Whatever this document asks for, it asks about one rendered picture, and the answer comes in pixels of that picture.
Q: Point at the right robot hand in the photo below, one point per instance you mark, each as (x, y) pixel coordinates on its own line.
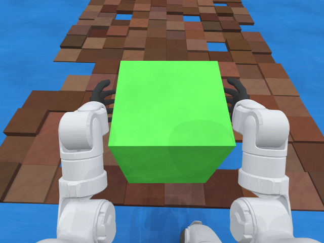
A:
(238, 95)

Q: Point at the robot left upper arm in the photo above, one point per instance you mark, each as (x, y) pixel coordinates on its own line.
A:
(89, 221)

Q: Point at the left robot hand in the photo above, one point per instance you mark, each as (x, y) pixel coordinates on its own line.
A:
(98, 95)

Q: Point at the robot right forearm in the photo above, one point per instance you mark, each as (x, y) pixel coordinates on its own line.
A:
(264, 145)

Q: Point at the carton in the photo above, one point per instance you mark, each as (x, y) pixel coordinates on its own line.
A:
(170, 121)

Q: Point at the right robot shin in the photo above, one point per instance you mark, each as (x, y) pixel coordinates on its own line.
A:
(196, 222)

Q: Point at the right robot thigh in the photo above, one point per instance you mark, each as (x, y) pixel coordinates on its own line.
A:
(198, 233)

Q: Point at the robot left forearm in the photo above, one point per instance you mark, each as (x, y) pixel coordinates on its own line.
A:
(81, 153)

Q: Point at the robot right upper arm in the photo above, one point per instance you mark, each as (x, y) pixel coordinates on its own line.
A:
(262, 220)

